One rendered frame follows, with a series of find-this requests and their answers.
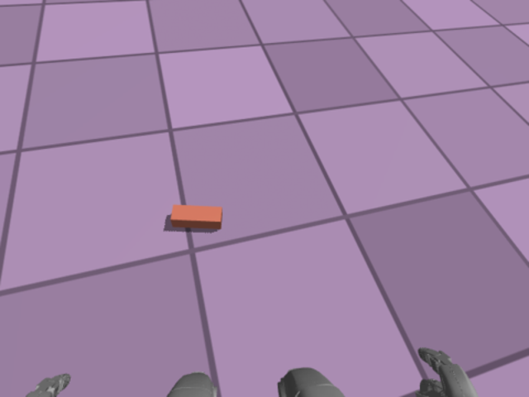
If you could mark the carton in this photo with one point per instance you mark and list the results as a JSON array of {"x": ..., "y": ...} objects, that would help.
[{"x": 196, "y": 216}]

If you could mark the left robot hand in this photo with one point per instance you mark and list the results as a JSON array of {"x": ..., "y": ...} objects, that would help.
[{"x": 51, "y": 387}]

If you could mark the right robot hand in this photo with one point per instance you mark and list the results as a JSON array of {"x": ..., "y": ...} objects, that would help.
[{"x": 454, "y": 381}]

